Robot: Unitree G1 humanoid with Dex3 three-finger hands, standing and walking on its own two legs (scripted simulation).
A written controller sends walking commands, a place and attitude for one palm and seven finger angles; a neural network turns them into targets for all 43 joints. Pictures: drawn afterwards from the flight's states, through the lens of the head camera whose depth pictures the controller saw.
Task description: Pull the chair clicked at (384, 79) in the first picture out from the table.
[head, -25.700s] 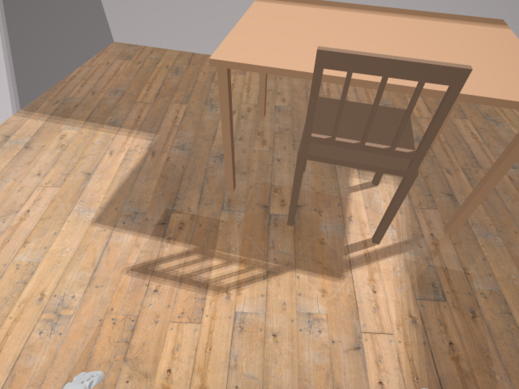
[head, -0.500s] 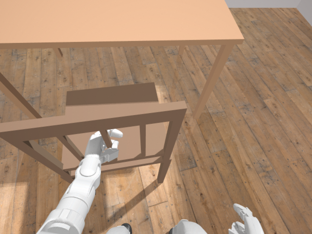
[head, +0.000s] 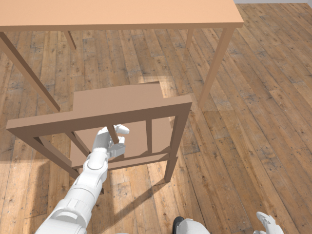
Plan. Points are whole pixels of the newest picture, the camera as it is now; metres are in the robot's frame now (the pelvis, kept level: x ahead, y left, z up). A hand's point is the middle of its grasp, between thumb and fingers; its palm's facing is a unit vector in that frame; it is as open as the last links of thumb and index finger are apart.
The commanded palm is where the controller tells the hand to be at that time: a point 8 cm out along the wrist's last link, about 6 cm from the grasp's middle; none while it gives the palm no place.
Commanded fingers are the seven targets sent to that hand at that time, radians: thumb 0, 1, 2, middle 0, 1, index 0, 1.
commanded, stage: step backward, pulling the chair out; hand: left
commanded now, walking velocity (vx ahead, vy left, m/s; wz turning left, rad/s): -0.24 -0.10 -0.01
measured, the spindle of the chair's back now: (116, 142) +0.38 +0.12 -0.09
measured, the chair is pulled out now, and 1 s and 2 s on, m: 0.44 0.57 0.57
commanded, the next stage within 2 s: stop walking, hand still on the chair in 0.08 s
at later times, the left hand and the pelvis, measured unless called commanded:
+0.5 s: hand (118, 190) +0.23 +0.10 -0.06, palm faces -0.06 -0.98 -0.18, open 4.9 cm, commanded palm +0.22 +0.15 -0.05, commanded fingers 0.00 0.90 0.90 -0.50 -1.45 -0.50 -1.45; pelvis -0.07 -0.01 +0.00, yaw -1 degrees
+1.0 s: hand (118, 190) +0.23 +0.10 -0.06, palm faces -0.10 -0.98 -0.18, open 5.0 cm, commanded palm +0.22 +0.15 -0.05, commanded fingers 0.00 0.90 0.90 -0.50 -1.45 -0.50 -1.45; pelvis -0.04 +0.00 +0.01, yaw -3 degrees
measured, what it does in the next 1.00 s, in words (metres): steps on the spot: right foot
